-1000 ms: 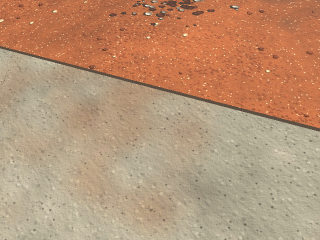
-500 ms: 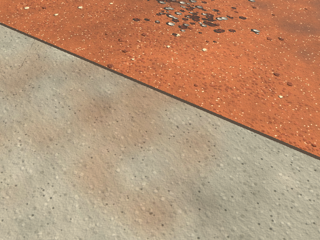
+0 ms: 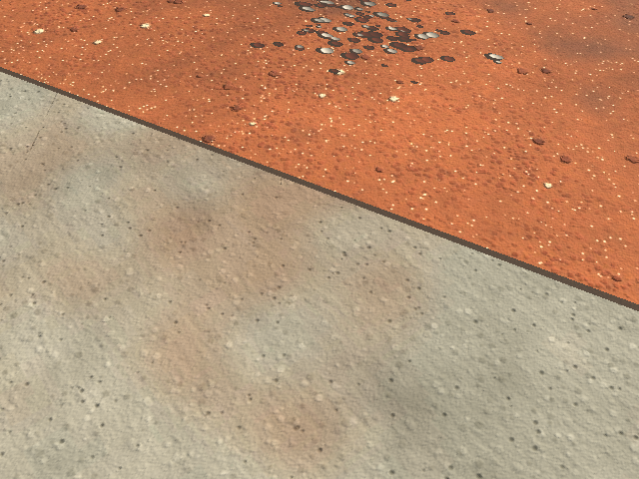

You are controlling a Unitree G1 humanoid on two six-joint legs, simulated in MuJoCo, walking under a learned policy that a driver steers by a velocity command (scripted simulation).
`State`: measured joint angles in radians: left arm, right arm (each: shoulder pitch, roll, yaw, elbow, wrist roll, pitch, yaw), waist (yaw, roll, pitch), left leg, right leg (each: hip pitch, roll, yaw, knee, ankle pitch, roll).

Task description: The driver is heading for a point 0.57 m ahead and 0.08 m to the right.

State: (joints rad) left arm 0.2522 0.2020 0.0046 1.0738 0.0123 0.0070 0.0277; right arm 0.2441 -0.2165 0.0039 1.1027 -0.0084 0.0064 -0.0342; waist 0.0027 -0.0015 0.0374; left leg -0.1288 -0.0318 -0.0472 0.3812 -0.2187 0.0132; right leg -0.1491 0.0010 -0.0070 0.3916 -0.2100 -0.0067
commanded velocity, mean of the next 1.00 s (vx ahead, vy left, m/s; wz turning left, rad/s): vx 0.35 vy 0.00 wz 0.00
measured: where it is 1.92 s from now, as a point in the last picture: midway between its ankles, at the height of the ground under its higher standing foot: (348, 468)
